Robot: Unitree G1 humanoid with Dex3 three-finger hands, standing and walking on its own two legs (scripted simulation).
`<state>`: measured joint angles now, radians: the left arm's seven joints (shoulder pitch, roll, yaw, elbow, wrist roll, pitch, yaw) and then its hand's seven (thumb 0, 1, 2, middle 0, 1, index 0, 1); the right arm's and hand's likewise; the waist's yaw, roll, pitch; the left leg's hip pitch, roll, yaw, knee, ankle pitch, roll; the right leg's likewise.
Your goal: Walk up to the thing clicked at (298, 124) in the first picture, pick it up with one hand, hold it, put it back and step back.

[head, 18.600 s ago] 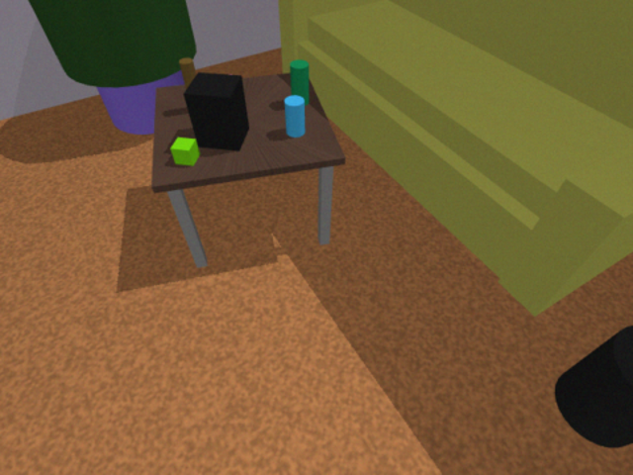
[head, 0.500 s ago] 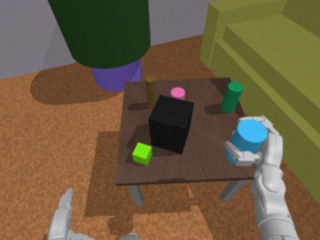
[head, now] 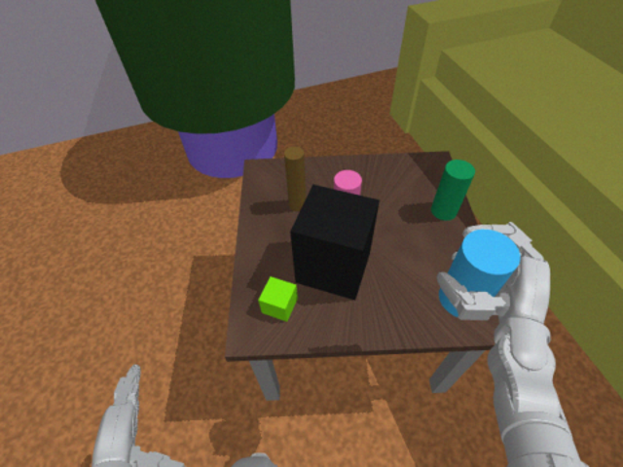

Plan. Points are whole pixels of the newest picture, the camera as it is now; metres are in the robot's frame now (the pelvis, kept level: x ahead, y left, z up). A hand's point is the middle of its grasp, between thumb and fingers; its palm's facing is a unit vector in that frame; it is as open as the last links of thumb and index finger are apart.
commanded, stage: hold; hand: right
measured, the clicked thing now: (475, 276) +0.35 -0.19 +0.04
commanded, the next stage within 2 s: crouch in 0.34 s
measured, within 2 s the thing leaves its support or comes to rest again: neither
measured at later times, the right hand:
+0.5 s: hand (476, 275) +0.34 -0.18 +0.05, palm faces +0.28 +0.96 -0.01, open 9.1 cm
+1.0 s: hand (461, 251) +0.44 -0.21 -0.04, palm faces +0.30 +0.95 -0.01, open 9.2 cm
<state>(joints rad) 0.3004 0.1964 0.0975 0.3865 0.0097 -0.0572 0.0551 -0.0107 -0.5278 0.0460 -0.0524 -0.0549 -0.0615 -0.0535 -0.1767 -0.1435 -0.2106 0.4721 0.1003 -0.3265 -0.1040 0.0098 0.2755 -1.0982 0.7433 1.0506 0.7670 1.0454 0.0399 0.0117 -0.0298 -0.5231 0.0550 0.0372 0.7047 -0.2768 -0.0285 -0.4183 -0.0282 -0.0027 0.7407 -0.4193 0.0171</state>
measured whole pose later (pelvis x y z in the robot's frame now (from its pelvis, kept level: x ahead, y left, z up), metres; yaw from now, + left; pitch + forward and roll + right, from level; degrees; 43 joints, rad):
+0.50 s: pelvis +0.00 +0.00 +0.00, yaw +0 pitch +5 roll +0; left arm 0.30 0.20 0.09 0.39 0.01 -0.06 0.06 -0.01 -0.52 0.04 -0.05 -0.05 -0.06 -0.05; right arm -0.18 -0.15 -0.22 0.48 0.10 -0.33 -0.10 0.01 0.28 -1.10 0.74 1.05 0.77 1.05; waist 0.04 0.01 -0.03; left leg -0.52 0.05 0.04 0.70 -0.27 -0.03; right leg -0.42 -0.03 0.00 0.73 -0.41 0.02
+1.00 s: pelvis -0.02 +0.00 -0.05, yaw +0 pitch +18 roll +1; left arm 0.35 0.22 0.05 0.11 0.07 -0.11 -0.01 -0.01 -0.52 0.05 -0.06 -0.06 -0.07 -0.06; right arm -0.68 -0.39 -0.46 1.08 0.02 -0.51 -0.06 0.01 0.31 -1.13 0.75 1.06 0.78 1.05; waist 0.18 0.06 -0.07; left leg -0.97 0.05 0.03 0.99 -0.34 -0.02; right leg -0.88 -0.04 0.01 1.07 -0.51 0.02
